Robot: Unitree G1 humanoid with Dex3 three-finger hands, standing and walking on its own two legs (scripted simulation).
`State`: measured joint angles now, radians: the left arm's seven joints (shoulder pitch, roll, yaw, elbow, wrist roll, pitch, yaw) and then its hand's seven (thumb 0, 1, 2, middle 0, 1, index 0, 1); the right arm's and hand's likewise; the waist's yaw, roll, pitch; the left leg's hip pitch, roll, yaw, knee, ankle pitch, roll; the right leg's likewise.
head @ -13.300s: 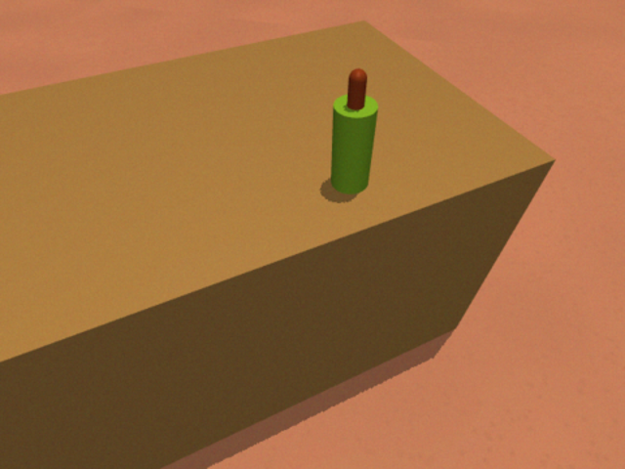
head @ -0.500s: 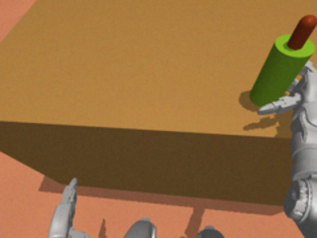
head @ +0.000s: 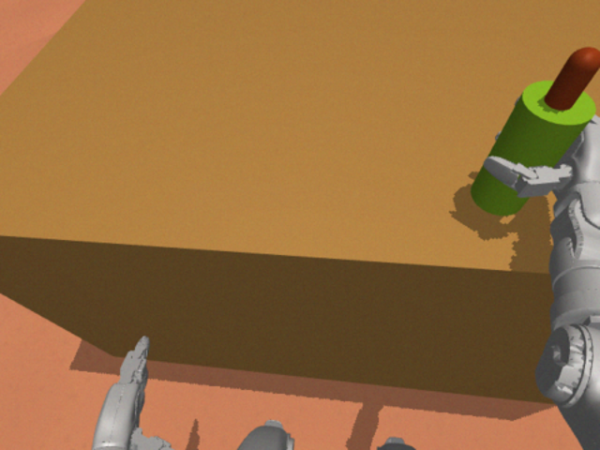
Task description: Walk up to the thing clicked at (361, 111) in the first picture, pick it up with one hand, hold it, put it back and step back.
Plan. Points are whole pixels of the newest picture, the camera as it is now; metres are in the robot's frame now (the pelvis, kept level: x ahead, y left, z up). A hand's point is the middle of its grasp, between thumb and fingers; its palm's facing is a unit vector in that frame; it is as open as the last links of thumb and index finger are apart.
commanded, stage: settle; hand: right
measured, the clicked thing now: (534, 138) +0.48 -0.22 +0.14
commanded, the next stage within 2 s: lift in 1.02 s
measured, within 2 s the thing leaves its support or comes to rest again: leaves its support in 0.42 s
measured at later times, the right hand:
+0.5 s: hand (540, 140) +0.48 -0.23 +0.14, palm faces +0.19 +0.98 +0.00, open 10.1 cm
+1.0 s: hand (545, 111) +0.48 -0.22 +0.17, palm faces +0.16 +0.99 +0.01, open 10.1 cm
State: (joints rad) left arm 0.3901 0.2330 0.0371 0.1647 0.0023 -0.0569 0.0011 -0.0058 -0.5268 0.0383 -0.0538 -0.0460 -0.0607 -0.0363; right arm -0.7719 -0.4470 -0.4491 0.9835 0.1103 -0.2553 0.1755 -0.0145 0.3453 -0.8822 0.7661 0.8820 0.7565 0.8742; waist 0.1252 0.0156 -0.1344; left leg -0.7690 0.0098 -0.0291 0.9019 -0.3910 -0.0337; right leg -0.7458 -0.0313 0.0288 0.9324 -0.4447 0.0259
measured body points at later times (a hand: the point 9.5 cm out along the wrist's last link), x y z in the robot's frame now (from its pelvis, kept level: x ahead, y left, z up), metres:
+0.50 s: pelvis +0.00 +0.00 +0.01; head +0.07 -0.01 +0.45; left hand +0.14 +0.26 -0.03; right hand +0.46 -0.28 +0.14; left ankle +0.02 +0.14 -0.69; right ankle +0.00 -0.14 -0.69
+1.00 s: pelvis +0.02 +0.00 +0.02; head +0.07 +0.00 +0.47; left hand +0.17 +0.26 -0.03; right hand +0.47 -0.27 +0.18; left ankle +0.02 +0.14 -0.69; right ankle +0.00 -0.14 -0.69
